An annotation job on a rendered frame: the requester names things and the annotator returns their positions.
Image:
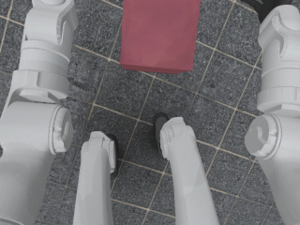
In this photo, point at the robot left upper arm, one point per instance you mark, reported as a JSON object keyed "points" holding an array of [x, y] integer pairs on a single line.
{"points": [[31, 135]]}

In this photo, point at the robot left thigh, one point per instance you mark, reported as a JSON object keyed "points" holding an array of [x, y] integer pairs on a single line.
{"points": [[93, 205]]}

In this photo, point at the right robot foot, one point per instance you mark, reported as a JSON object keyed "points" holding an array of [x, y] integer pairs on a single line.
{"points": [[158, 122]]}

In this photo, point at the robot right hand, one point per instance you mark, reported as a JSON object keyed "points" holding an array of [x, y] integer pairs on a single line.
{"points": [[264, 8]]}

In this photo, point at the robot right upper arm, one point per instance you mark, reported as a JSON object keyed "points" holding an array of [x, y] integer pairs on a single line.
{"points": [[274, 140]]}

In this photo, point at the robot left forearm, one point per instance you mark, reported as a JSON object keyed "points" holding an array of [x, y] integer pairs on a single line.
{"points": [[45, 53]]}

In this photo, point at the robot right forearm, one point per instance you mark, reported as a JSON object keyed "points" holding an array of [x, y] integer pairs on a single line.
{"points": [[279, 39]]}

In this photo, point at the carton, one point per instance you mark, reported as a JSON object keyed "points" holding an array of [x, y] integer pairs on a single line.
{"points": [[159, 35]]}

